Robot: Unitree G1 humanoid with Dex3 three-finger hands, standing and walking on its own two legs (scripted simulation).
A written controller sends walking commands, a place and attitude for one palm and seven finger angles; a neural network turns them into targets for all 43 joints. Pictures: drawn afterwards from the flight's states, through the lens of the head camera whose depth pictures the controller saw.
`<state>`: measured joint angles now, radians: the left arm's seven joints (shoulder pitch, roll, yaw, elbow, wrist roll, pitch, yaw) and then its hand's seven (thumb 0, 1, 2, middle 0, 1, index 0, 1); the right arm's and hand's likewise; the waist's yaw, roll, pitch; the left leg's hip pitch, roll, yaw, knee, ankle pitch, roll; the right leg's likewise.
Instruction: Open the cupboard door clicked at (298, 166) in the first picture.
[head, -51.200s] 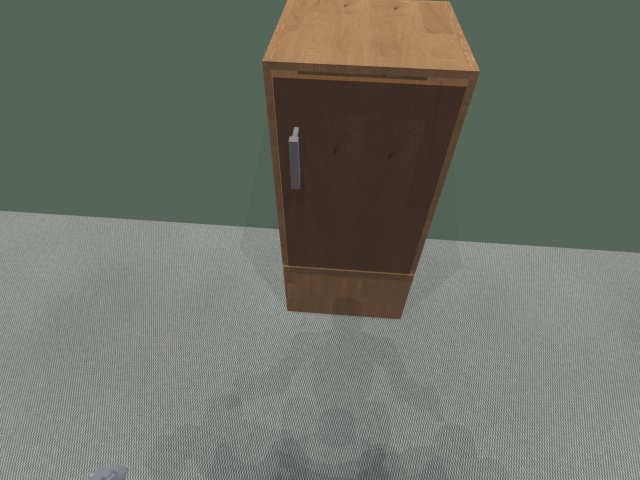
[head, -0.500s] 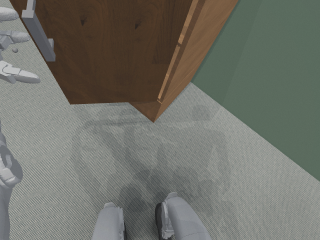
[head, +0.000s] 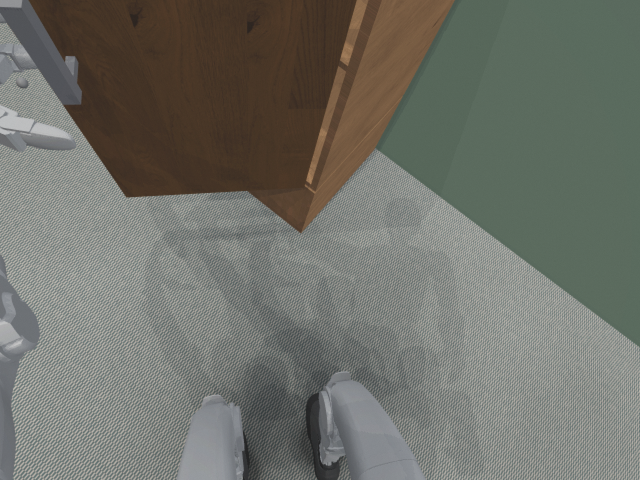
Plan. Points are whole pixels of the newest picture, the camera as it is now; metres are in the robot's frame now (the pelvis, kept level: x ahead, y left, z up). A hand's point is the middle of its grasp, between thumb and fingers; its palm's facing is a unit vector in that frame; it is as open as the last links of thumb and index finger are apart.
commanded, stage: slide the fingers in behind the handle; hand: left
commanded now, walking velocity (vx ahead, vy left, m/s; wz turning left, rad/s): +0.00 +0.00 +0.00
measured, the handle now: (47, 40) +0.60 +0.23 +0.06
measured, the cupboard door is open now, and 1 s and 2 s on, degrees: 46 46 47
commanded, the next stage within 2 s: close the thumb around the handle in 1.34 s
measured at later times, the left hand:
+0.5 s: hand (53, 79) +0.55 +0.22 +0.06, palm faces +0.00 -1.00 -0.03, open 13.9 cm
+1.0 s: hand (77, 80) +0.55 +0.20 +0.06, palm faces +0.03 -1.00 -0.02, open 13.9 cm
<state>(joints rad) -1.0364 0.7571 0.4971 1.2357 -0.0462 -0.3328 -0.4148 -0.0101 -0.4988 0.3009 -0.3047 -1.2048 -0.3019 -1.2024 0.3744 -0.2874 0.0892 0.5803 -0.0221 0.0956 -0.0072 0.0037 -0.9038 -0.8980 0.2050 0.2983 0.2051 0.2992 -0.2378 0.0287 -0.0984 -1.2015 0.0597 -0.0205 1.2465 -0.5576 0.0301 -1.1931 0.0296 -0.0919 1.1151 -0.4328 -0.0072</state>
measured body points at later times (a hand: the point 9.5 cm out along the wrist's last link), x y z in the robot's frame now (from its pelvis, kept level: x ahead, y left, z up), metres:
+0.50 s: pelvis +0.01 +0.00 +0.01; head +0.19 +0.04 +0.42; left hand +0.54 +0.28 +0.07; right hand +0.00 -0.26 -0.09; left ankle +0.00 +0.10 -0.63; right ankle +0.04 -0.12 -0.63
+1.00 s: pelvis +0.01 +0.00 +0.01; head +0.19 +0.04 +0.42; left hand +0.54 +0.26 +0.06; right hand +0.00 -0.26 -0.10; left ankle +0.00 +0.10 -0.63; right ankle +0.04 -0.12 -0.63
